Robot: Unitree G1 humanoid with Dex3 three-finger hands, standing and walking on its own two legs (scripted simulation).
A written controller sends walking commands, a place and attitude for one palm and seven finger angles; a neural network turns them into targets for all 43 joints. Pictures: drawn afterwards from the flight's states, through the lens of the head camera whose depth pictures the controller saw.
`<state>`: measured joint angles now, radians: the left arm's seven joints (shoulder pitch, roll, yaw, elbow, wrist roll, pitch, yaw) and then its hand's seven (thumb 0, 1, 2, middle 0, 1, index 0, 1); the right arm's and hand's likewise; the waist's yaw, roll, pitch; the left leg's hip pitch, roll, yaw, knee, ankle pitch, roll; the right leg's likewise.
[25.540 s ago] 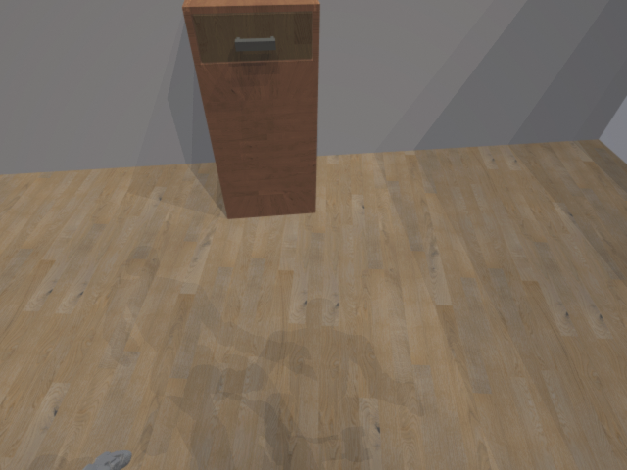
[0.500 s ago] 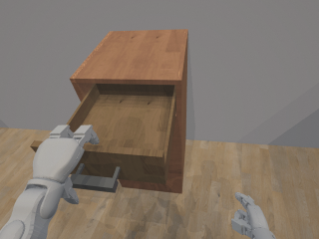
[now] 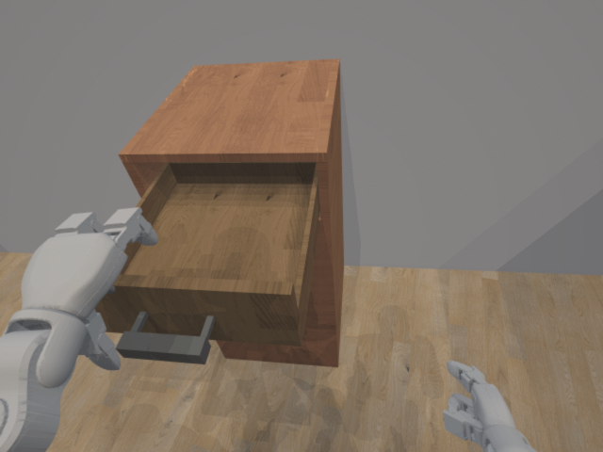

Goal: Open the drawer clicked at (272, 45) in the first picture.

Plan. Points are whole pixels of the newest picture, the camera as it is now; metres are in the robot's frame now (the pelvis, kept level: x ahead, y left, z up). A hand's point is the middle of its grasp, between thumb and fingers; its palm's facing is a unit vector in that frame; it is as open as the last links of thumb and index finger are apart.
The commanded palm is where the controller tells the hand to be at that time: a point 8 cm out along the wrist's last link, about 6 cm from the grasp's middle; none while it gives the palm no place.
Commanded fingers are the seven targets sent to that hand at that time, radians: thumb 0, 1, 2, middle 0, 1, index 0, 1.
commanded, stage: draw the hand back to the body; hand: left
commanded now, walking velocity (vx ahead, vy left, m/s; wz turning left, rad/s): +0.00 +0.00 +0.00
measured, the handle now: (169, 333) +0.25 +0.25 +0.02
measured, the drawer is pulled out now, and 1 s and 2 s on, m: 0.29 0.29 0.29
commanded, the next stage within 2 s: step back with the hand held close in 1.60 s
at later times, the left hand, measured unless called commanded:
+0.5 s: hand (94, 308) +0.20 +0.26 +0.16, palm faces +0.13 -0.05 -0.99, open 13.9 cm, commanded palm +0.16 +0.26 +0.21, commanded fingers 0.00 -0.50 0.30 -0.30 -1.20 -0.30 -1.20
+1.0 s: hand (96, 280) +0.20 +0.24 +0.21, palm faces +0.44 -0.83 -0.35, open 12.2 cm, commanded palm +0.14 +0.28 +0.21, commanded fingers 0.00 0.23 0.62 -0.25 -0.73 -0.25 -0.73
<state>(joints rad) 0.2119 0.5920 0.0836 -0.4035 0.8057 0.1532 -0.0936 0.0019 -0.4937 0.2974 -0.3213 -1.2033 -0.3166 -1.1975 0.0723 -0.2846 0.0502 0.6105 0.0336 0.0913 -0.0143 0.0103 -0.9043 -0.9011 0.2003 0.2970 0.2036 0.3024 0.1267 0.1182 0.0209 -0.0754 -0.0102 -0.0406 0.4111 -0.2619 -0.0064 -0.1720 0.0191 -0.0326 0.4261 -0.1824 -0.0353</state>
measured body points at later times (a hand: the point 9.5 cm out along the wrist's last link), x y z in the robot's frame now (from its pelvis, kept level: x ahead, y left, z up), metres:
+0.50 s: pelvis -0.01 +0.00 +0.00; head -0.02 -0.05 +0.44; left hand +0.18 +0.26 +0.21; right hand +0.22 -0.20 -0.09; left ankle -0.02 +0.13 -0.74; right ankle +0.04 -0.09 -0.74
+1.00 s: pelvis +0.01 +0.01 +0.00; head -0.01 -0.01 +0.45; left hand +0.17 +0.28 +0.22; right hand +0.19 -0.20 -0.08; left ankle -0.02 +0.13 -0.74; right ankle +0.04 -0.09 -0.74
